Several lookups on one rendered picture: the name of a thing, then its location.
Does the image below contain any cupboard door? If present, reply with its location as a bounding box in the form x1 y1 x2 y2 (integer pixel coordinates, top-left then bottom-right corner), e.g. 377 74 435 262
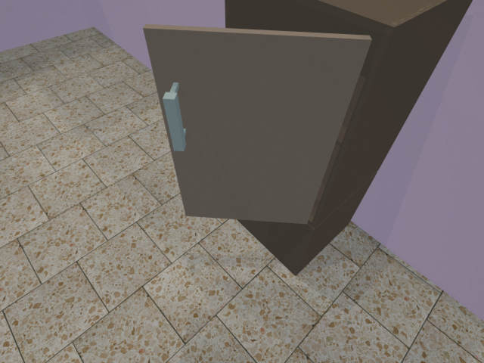
143 24 372 224

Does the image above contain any handle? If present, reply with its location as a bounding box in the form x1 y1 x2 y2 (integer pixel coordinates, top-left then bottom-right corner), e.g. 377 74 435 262
163 82 186 151

